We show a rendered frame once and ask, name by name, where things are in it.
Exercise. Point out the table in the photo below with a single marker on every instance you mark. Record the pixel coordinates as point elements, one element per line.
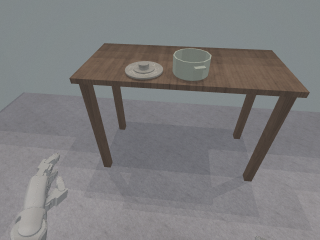
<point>235,71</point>

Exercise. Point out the left robot forearm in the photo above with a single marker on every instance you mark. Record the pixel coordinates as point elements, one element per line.
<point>30,224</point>

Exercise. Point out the lid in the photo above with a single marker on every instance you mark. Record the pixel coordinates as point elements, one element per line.
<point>134,71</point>

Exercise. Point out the pot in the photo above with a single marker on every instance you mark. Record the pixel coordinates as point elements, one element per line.
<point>191,64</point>

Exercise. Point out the robot left hand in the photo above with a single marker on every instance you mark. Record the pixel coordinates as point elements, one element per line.
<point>36,195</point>

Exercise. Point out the knob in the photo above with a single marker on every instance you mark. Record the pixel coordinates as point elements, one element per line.
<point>143,64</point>

